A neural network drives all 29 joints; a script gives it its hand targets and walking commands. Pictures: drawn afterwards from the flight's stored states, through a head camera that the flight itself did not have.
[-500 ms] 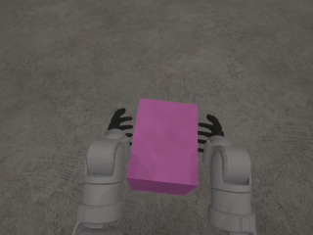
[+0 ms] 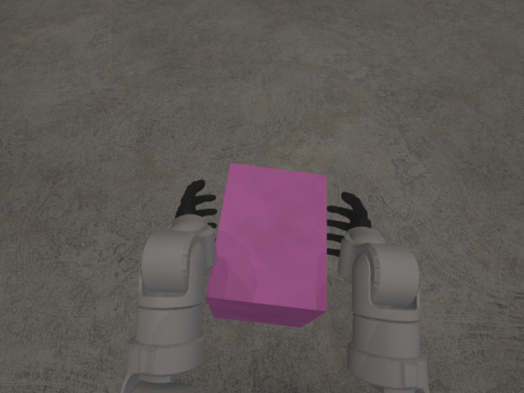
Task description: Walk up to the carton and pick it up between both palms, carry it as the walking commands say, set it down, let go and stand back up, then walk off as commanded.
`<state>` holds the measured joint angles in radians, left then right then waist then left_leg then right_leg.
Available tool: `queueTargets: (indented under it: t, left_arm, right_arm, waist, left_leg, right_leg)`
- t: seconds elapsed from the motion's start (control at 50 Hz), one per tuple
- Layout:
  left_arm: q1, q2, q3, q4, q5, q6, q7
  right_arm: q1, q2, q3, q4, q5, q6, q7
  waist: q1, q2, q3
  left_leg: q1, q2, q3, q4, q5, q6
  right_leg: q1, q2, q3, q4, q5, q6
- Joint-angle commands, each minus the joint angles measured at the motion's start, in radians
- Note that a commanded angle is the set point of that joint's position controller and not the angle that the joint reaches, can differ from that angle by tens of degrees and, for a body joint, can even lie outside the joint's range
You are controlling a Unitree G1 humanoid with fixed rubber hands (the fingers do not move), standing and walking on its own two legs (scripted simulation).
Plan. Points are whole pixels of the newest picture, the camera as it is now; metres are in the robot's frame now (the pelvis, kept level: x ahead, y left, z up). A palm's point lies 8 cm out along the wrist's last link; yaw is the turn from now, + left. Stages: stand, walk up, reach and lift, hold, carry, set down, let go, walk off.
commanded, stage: carry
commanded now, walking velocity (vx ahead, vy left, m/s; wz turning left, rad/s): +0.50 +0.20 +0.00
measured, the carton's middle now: (267, 249) +0.35 +0.01 -0.01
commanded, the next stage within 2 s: none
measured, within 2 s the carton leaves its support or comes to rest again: neither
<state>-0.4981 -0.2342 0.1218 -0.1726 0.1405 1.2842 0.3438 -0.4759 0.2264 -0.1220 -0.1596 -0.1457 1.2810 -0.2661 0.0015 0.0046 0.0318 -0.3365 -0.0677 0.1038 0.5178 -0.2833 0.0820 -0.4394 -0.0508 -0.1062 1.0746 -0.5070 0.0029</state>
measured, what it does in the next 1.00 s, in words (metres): walks ahead: right foot, then left foot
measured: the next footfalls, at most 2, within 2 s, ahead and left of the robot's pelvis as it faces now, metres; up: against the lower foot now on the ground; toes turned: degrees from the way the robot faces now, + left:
right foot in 0.12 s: +0.20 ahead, -0.10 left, +0.00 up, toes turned -7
left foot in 0.46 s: +0.47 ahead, +0.12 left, +0.00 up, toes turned +3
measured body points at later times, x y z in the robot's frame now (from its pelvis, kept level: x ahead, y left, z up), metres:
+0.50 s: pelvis +0.36 +0.03 -0.01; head +0.39 +0.03 +0.43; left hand +0.69 +0.15 +0.09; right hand +0.69 -0.08 +0.08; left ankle +0.44 +0.12 -0.73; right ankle +0.17 -0.08 -0.71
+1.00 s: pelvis +0.65 +0.05 +0.01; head +0.68 +0.03 +0.45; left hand +0.98 +0.16 +0.10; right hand +0.97 -0.07 +0.08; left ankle +0.61 +0.15 -0.67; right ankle +0.58 -0.07 -0.73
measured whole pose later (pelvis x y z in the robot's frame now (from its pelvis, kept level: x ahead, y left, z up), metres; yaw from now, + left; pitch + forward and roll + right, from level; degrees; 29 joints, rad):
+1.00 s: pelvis +0.65 +0.05 +0.01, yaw +0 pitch +6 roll +1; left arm -0.50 -0.24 0.12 -0.09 0.14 1.30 0.36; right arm -0.48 0.23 -0.12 -0.10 -0.15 1.32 -0.32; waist 0.00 0.03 -0.06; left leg -0.52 -0.03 0.06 1.00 -0.43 0.02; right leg -0.25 -0.10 -0.14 0.51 -0.35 0.02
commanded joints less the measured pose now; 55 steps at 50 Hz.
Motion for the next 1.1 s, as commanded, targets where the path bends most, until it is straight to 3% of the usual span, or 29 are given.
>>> queueTargets:
  t: [0.0,0.06,0.08,0.1,0.12,0.14,0.18,0.3,0.34,0.38,0.4,0.42,0.44,0.46,0.5,0.56,0.64,0.72,0.76,0.78,0.8,0.82,0.86,0.94,1.0,1.02,1.04,1.06,1.08]
  left_arm:
    - [-0.481,-1.051,-0.549,-0.010,-0.466,-0.018,-0.432]
    - [-0.497,-1.049,-0.532,0.014,-0.474,-0.012,-0.439]
    - [-0.471,-1.047,-0.525,0.037,-0.475,-0.007,-0.439]
    - [-0.488,-1.034,-0.515,0.062,-0.472,-0.001,-0.446]
    - [-0.524,-1.017,-0.490,0.112,-0.462,0.011,-0.453]
    - [-0.504,-1.026,-0.490,0.095,-0.449,0.009,-0.448]
    - [-0.505,-1.044,-0.507,0.070,-0.458,0.006,-0.445]
    - [-0.548,-1.038,-0.513,-0.021,-0.491,-0.002,-0.433]
    - [-0.534,-1.031,-0.508,-0.017,-0.489,0.002,-0.436]
    - [-0.495,-1.016,-0.493,-0.004,-0.469,0.009,-0.438]
    - [-0.513,-1.017,-0.499,0.000,-0.463,0.010,-0.439]
    - [-0.504,-1.011,-0.491,0.014,-0.451,0.021,-0.439]
    - [-0.499,-1.034,-0.510,0.054,-0.450,0.028,-0.440]
    - [-0.550,-1.039,-0.523,0.064,-0.462,0.024,-0.442]
    - [-0.509,-1.063,-0.527,0.089,-0.457,0.021,-0.440]
    - [-0.555,-1.089,-0.527,0.044,-0.460,0.013,-0.425]
    - [-0.559,-1.080,-0.520,0.043,-0.466,0.006,-0.429]
    - [-0.557,-1.064,-0.500,0.080,-0.466,0.012,-0.438]
    - [-0.533,-1.079,-0.497,0.129,-0.468,0.021,-0.442]
    - [-0.522,-1.084,-0.481,0.148,-0.464,0.022,-0.445]
    - [-0.555,-1.067,-0.476,0.143,-0.467,0.022,-0.447]
    - [-0.568,-1.055,-0.458,0.156,-0.459,0.022,-0.446]
    - [-0.561,-1.071,-0.462,0.129,-0.457,0.020,-0.442]
    - [-0.560,-1.078,-0.465,0.083,-0.494,0.014,-0.438]
    - [-0.546,-1.066,-0.470,0.059,-0.485,0.009,-0.436]
    - [-0.540,-1.057,-0.475,0.049,-0.480,0.008,-0.434]
    - [-0.574,-1.052,-0.481,0.022,-0.477,0.005,-0.430]
    - [-0.565,-1.052,-0.482,0.044,-0.465,0.015,-0.428]
    - [-0.581,-1.061,-0.488,0.055,-0.469,0.016,-0.427]
  right_arm:
    - [-0.618,1.056,0.630,-0.121,0.458,-0.019,0.342]
    - [-0.649,1.047,0.645,-0.108,0.460,-0.005,0.336]
    - [-0.668,1.039,0.643,-0.098,0.457,0.000,0.334]
    - [-0.685,1.028,0.628,-0.076,0.450,0.009,0.331]
    - [-0.681,1.041,0.638,-0.052,0.452,0.016,0.330]
    - [-0.645,1.045,0.632,-0.029,0.473,0.026,0.329]
    - [-0.615,1.060,0.617,-0.008,0.467,0.021,0.324]
    - [-0.652,1.064,0.612,-0.075,0.462,0.005,0.322]
    - [-0.649,1.068,0.616,-0.083,0.458,0.005,0.319]
    - [-0.599,1.082,0.609,-0.038,0.449,0.013,0.325]
    - [-0.602,1.080,0.599,-0.034,0.455,0.010,0.327]
    - [-0.579,1.074,0.579,0.000,0.447,0.018,0.331]
    - [-0.556,1.064,0.559,0.050,0.431,0.020,0.338]
    - [-0.583,1.064,0.556,0.061,0.427,0.019,0.342]
    - [-0.615,1.046,0.561,0.026,0.437,0.011,0.346]
    - [-0.666,1.072,0.546,-0.013,0.459,0.002,0.348]
    - [-0.658,1.075,0.550,-0.016,0.457,0.002,0.349]
    - [-0.658,1.067,0.562,0.006,0.444,0.013,0.346]
    - [-0.654,1.048,0.553,0.024,0.430,0.021,0.344]
    - [-0.688,1.043,0.552,0.035,0.433,0.025,0.341]
    - [-0.716,1.039,0.569,0.008,0.445,0.030,0.339]
    - [-0.746,1.047,0.577,0.006,0.476,0.031,0.342]
    - [-0.678,1.055,0.549,0.047,0.465,0.031,0.335]
    - [-0.688,1.062,0.551,0.001,0.448,0.017,0.327]
    - [-0.701,1.067,0.559,-0.042,0.459,0.011,0.324]
    - [-0.666,1.077,0.549,-0.015,0.457,0.012,0.326]
    - [-0.678,1.087,0.542,-0.013,0.468,0.009,0.330]
    - [-0.662,1.074,0.523,0.006,0.463,0.013,0.333]
    - [-0.666,1.070,0.500,0.031,0.456,0.013,0.339]
  waist:
    - [-0.020,0.068,-0.465]
    - [0.019,0.038,-0.486]
    - [0.048,-0.008,-0.552]
    - [0.059,-0.166,-0.586]
    - [0.025,-0.341,-0.566]
    - [0.036,-0.285,-0.609]
    - [0.043,-0.212,-0.576]
    - [0.031,-0.175,-0.459]
    - [0.022,-0.232,-0.447]
    - [0.010,-0.244,-0.472]
    - [-0.008,-0.171,-0.520]
    - [-0.029,-0.024,-0.592]
    - [-0.008,0.237,-0.586]
    - [-0.020,0.254,-0.550]
    - [-0.033,0.144,-0.520]
    - [-0.023,0.149,-0.491]
    - [-0.020,0.123,-0.446]
    - [-0.006,0.121,-0.369]
    - [0.029,0.077,-0.433]
    - [0.057,-0.018,-0.527]
    - [0.055,-0.256,-0.551]
    - [0.039,-0.324,-0.537]
    - [0.048,-0.207,-0.525]
    - [0.036,-0.175,-0.429]
    - [0.019,-0.274,-0.430]
    - [0.006,-0.249,-0.462]
    - [-0.011,-0.181,-0.500]
    - [-0.025,-0.002,-0.549]
    - [-0.012,0.259,-0.556]
  left_leg:
    - [0.497,0.289,-0.262,-0.180,0.605,0.165]
    - [0.248,0.180,-0.039,-0.030,0.594,0.064]
    - [0.060,0.130,0.012,0.134,0.615,0.001]
    - [-0.164,0.063,0.037,0.344,0.369,-0.051]
    - [-0.356,-0.021,-0.033,0.555,-0.152,-0.100]
    - [-0.440,0.031,-0.167,0.665,-0.229,-0.108]
    - [-0.634,0.062,-0.153,0.719,-0.194,-0.110]
    - [-0.360,0.105,-0.076,0.100,0.029,-0.084]
    - [-0.145,0.023,0.050,-0.052,0.164,-0.070]
    - [0.112,-0.034,0.117,-0.118,0.259,-0.057]
    - [0.280,-0.024,0.081,-0.127,0.234,-0.035]
    - [0.518,0.122,-0.124,-0.049,0.411,0.019]
    - [0.696,0.308,-0.412,-0.050,0.707,0.083]
    - [0.754,0.346,-0.568,-0.079,0.833,0.129]
    - [0.745,0.348,-0.471,-0.060,0.828,0.209]
    - [0.609,0.303,-0.364,-0.151,0.661,0.160]
    - [0.484,0.291,-0.289,-0.211,0.524,0.149]
    - [0.359,0.235,-0.152,-0.194,0.508,0.084]
    - [0.148,0.169,-0.010,0.025,0.627,0.013]
    - [-0.033,0.116,0.031,0.224,0.585,-0.044]
    - [-0.297,0.036,0.039,0.495,0.189,-0.107]
    - [-0.481,0.019,-0.086,0.660,-0.219,-0.138]
    - [-0.626,0.066,-0.145,0.749,-0.213,-0.128]
    - [-0.492,0.124,-0.087,0.307,-0.122,-0.113]
    - [-0.108,0.047,0.032,-0.026,0.137,-0.096]
    - [0.033,0.000,0.082,-0.114,0.275,-0.092]
    - [0.213,0.000,0.079,-0.135,0.354,-0.082]
    - [0.438,0.162,-0.133,-0.061,0.781,-0.047]
    - [0.639,0.339,-0.389,-0.029,1.254,0.025]
  right_leg:
    - [-0.097,-0.026,0.025,-0.395,0.057,0.007]
    - [0.357,0.040,-0.090,-0.686,0.437,-0.019]
    - [0.636,-0.034,0.007,-0.670,0.517,-0.058]
    - [0.827,-0.241,0.291,-0.693,0.671,-0.139]
    - [0.932,-0.436,0.637,-0.740,1.034,-0.231]
    - [1.026,-0.449,0.602,-0.627,1.292,-0.273]
    - [1.151,-0.415,0.453,-0.586,1.392,-0.201]
    - [0.838,-0.306,0.122,-0.683,1.124,-0.094]
    - [0.688,-0.235,-0.028,-0.639,1.219,-0.047]
    - [0.545,-0.211,-0.082,-0.507,1.223,-0.007]
    - [0.451,-0.174,-0.100,-0.373,1.075,0.019]
    - [0.236,-0.127,-0.081,-0.168,0.756,0.046]
    - [-0.036,-0.008,-0.045,-0.009,0.024,0.045]
    - [-0.197,0.054,0.029,0.112,-0.139,0.026]
    - [-0.289,-0.006,0.044,0.115,-0.106,0.011]
    - [-0.205,-0.042,0.049,-0.100,-0.052,0.027]
    - [-0.120,-0.027,-0.001,-0.285,0.036,0.023]
    - [0.063,0.012,-0.091,-0.508,0.235,0.008]
    - [0.458,0.008,-0.092,-0.656,0.440,-0.017]
    - [0.720,-0.097,0.066,-0.662,0.498,-0.068]
    - [0.918,-0.372,0.456,-0.716,0.762,-0.185]
    - [1.014,-0.470,0.582,-0.665,1.131,-0.273]
    - [1.070,-0.437,0.428,-0.620,1.180,-0.211]
    - [0.859,-0.356,0.190,-0.697,0.990,-0.115]
    - [0.581,-0.255,-0.067,-0.606,1.048,-0.022]
    - [0.529,-0.221,-0.129,-0.503,1.050,0.019]
    - [0.413,-0.175,-0.139,-0.380,0.924,0.060]
    - [0.188,-0.115,-0.133,-0.215,0.534,0.100]
    - [-0.053,-0.015,-0.086,-0.058,-0.090,0.100]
